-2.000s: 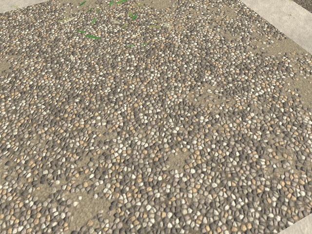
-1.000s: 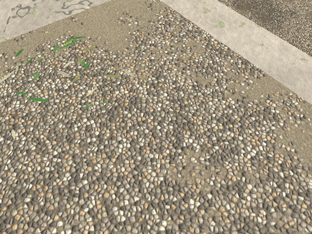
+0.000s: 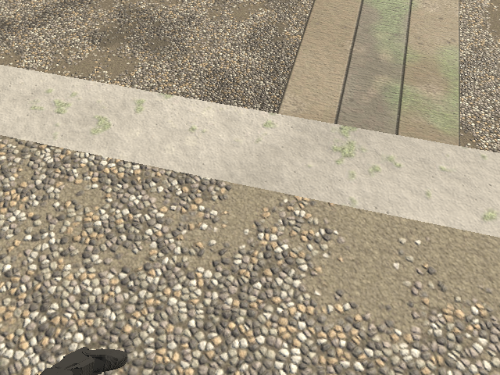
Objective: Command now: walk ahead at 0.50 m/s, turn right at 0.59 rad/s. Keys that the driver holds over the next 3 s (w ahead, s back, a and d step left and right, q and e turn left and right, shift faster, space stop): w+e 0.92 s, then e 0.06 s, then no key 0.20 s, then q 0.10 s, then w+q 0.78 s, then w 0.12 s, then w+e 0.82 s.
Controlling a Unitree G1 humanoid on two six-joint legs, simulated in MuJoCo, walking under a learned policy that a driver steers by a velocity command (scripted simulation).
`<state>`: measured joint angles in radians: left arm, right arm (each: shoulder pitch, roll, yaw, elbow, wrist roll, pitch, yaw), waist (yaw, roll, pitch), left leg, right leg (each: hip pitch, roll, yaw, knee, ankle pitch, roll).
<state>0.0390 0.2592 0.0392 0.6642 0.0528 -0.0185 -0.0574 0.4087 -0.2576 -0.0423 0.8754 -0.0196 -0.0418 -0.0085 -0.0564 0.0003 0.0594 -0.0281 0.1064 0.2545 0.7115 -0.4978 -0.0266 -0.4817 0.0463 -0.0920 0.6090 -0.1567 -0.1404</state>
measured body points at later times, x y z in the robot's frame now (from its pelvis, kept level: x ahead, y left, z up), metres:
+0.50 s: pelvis +0.28 +0.00 +0.01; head +0.31 -0.01 +0.46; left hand +0.32 +0.29 -0.11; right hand +0.45 -0.28 -0.07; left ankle +0.43 +0.07 -0.72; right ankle +0.10 -0.06 -0.71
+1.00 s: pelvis +0.51 -0.10 +0.01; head +0.55 -0.13 +0.46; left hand +0.83 -0.05 -0.07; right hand +0.35 -0.31 -0.12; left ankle +0.44 +0.07 -0.71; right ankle +0.58 -0.24 -0.70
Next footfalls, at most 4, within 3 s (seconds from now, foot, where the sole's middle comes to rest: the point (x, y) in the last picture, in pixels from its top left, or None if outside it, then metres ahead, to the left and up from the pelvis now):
0.50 left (233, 361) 0.47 0.06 -0.75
1.02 right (347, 302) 0.61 -0.26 -0.75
1.76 left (294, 227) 0.86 -0.14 -0.75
2.26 right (348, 155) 1.14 -0.36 -0.75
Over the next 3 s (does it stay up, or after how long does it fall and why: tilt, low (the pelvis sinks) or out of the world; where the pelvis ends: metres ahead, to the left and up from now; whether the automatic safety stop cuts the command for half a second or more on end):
stays up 1.33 -0.33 0.03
